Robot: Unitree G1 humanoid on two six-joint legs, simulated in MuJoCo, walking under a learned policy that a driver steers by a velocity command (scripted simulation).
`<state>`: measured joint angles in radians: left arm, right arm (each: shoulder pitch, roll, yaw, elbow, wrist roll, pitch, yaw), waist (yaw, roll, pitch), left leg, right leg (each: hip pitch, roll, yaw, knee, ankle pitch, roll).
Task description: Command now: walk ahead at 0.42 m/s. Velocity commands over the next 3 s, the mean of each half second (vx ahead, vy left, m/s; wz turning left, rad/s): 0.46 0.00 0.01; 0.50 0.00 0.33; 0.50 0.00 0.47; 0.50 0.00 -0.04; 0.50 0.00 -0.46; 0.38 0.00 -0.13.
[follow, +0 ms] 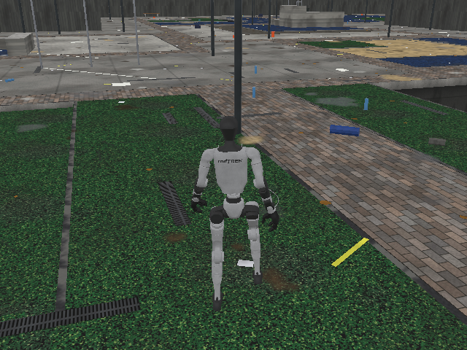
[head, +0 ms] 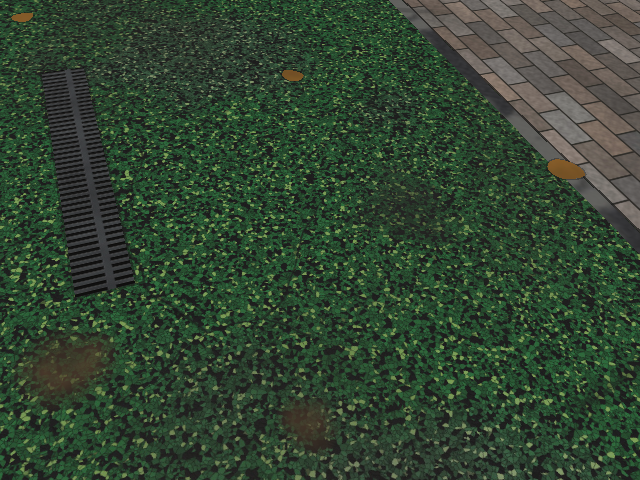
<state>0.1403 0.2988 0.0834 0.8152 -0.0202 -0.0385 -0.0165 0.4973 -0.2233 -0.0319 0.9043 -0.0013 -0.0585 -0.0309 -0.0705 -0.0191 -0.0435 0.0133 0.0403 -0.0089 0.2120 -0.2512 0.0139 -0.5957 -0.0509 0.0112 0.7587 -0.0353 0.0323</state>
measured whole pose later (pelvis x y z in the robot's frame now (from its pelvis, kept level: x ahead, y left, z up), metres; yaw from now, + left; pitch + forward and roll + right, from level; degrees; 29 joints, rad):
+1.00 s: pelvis +0.52 -0.01 +0.00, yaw +11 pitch +1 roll +0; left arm 0.06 0.30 0.05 0.78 0.01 -0.10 0.00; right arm 0.34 -0.27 -0.06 0.80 0.01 -0.07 0.00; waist -0.06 -0.04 0.04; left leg -0.14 -0.12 -0.11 0.30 -0.16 0.09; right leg -0.65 -0.09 0.11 0.72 -0.03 0.04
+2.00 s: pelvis +1.02 +0.18 -0.01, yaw +21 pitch +0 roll +2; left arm 0.17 0.31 0.06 0.84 -0.02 -0.04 -0.01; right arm 0.32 -0.27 -0.07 0.81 -0.02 -0.10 0.01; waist -0.04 -0.05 0.02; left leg -0.05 -0.05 0.14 0.23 -0.20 0.06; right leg -0.69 -0.10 0.09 0.90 -0.04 0.01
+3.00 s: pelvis +1.56 +0.30 -0.01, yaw +3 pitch +1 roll +1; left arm 0.19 0.29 0.05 0.75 0.00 -0.02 0.02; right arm 0.21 -0.24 -0.03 0.84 -0.02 -0.08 0.03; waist -0.02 -0.04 0.06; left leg -0.24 -0.05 0.04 0.36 -0.14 0.07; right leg -0.54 -0.06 0.06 0.83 -0.27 0.05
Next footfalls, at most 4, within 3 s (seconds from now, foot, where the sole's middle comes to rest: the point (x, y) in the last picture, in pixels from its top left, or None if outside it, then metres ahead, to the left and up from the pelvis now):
0.16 right None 0.20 -0.16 -0.79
0.68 left None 0.54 0.06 -0.79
1.20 right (328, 362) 0.84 -0.10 -0.79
1.68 left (184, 315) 0.99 0.26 -0.79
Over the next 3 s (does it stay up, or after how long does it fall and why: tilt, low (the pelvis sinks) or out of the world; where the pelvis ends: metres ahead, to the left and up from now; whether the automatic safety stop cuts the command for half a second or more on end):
stays up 1.56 0.30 -0.01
